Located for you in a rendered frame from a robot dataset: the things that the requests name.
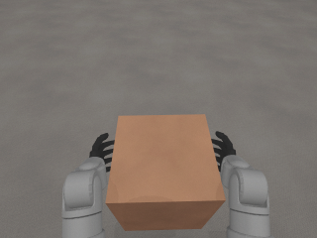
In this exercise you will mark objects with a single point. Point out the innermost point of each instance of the robot left forearm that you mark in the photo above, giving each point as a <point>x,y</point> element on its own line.
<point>82,200</point>

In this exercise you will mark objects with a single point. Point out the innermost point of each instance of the carton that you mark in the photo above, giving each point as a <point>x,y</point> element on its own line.
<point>164,174</point>

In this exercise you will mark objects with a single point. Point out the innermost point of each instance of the robot right forearm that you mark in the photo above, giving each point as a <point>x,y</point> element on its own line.
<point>248,199</point>

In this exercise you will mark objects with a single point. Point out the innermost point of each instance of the left robot hand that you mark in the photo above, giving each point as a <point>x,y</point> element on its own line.
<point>98,147</point>

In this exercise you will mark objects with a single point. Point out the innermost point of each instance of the right robot hand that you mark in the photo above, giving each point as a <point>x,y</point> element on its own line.
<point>226,148</point>

